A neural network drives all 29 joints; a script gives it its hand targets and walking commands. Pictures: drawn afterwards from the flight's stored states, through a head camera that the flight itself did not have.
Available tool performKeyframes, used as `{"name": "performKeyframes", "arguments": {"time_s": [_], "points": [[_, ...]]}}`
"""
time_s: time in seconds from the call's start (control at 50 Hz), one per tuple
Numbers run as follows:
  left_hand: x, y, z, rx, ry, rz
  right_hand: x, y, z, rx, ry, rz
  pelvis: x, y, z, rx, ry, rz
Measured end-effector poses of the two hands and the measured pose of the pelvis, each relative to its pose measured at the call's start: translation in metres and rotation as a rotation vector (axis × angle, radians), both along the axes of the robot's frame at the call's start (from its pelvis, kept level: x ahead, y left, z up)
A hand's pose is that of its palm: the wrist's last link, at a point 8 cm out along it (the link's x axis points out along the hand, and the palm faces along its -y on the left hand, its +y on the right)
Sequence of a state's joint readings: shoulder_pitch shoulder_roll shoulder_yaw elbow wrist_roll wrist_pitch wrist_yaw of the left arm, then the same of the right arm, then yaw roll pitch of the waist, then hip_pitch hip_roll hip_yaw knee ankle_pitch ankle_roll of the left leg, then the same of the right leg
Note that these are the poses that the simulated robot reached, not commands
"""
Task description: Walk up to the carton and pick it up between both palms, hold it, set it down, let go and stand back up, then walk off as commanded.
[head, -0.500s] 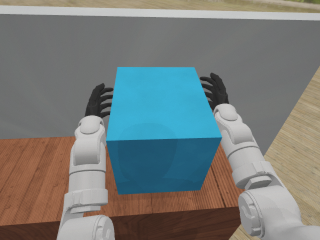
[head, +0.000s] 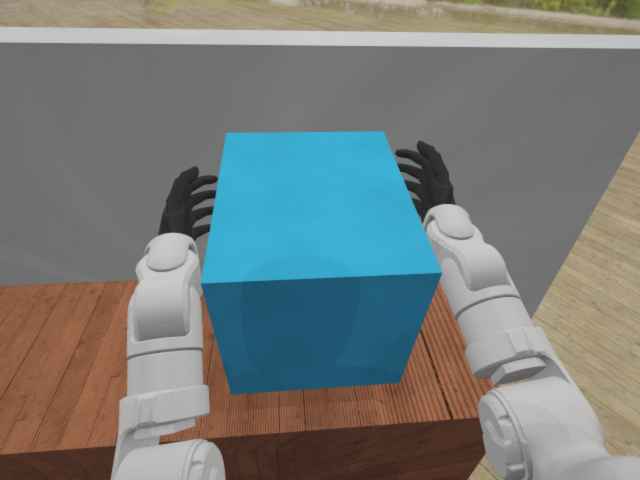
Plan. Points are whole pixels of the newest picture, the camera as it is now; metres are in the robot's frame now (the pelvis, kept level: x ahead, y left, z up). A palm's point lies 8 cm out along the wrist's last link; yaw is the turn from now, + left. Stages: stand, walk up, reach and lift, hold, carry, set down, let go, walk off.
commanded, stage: hold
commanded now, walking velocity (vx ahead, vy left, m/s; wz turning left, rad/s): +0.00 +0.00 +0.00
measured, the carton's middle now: (311, 255) +0.36 +0.00 +0.14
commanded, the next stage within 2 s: none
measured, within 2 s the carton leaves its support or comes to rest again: neither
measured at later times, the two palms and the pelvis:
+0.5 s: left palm (175, 231) +0.34 +0.15 +0.20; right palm (434, 196) +0.36 -0.15 +0.22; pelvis -0.01 +0.00 +0.00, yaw +0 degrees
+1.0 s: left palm (176, 231) +0.35 +0.16 +0.20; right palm (432, 196) +0.36 -0.15 +0.22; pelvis +0.00 +0.00 +0.00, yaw +0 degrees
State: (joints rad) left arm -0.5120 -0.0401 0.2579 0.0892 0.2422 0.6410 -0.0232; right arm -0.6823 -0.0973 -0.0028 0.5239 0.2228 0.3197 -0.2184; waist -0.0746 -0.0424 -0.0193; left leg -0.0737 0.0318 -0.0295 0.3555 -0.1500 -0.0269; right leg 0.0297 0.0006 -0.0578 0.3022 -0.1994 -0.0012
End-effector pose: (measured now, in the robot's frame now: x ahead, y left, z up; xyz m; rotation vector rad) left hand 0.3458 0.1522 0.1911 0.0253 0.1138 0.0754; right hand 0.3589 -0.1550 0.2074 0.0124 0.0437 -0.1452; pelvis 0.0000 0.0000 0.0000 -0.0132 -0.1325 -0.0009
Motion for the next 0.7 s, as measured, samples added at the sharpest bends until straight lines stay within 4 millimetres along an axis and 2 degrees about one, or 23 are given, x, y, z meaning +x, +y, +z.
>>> {"name": "performKeyframes", "arguments": {"time_s": [0.1, 0.32, 0.7], "points": [[-0.003, 0.0, 0.005, -0.006, -0.001, 0.004, -0.002, 0.001, 0.008, -0.003, -0.003, 0.006, -0.005, 0.0, 0.0, 0.001, -0.003, -0.002], [-0.003, 0.002, 0.003, -0.017, 0.024, 0.011, 0.0, 0.003, 0.009, -0.003, 0.019, 0.01, -0.013, -0.002, 0.0, 0.002, 0.015, -0.002], [0.0, 0.005, 0.004, -0.018, 0.015, 0.012, 0.004, 0.006, 0.013, -0.004, 0.009, 0.012, -0.004, -0.001, 0.0, 0.001, 0.016, 0.001]]}}
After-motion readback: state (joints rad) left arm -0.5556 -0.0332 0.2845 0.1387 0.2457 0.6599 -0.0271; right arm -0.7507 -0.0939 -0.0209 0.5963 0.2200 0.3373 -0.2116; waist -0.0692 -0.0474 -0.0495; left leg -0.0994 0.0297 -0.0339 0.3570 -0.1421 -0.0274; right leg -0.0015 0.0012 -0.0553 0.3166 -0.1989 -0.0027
